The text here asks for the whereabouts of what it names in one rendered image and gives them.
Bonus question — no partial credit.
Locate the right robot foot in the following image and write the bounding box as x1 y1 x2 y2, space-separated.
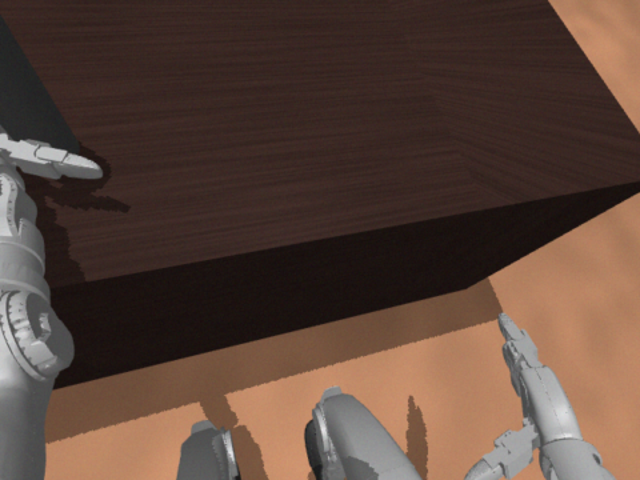
304 420 323 480

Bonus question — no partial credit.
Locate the left robot arm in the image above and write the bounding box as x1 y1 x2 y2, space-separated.
0 157 74 480

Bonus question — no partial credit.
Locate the can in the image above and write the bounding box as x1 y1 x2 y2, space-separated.
0 14 80 155

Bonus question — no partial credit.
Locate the left robot hand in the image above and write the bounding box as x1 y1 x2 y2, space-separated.
0 125 103 180

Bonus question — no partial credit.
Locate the right robot hand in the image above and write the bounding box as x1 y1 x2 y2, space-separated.
464 312 584 480

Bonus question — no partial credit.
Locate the right robot arm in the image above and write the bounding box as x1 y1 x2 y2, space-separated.
539 439 616 480

